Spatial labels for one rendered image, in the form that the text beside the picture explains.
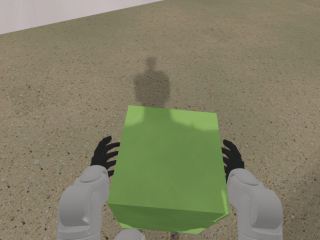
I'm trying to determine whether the carton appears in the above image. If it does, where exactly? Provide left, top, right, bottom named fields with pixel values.
left=107, top=105, right=231, bottom=234

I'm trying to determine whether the robot left thigh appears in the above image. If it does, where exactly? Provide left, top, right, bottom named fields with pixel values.
left=113, top=229, right=146, bottom=240

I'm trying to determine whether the right robot hand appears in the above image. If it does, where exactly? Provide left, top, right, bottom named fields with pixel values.
left=221, top=139, right=245, bottom=184

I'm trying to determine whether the robot left forearm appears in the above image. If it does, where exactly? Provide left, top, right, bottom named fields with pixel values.
left=57, top=165, right=110, bottom=240

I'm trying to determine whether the robot right forearm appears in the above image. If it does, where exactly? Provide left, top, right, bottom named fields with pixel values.
left=226, top=168, right=283, bottom=240

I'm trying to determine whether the left robot hand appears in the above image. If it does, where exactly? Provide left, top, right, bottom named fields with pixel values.
left=90, top=136, right=120, bottom=178

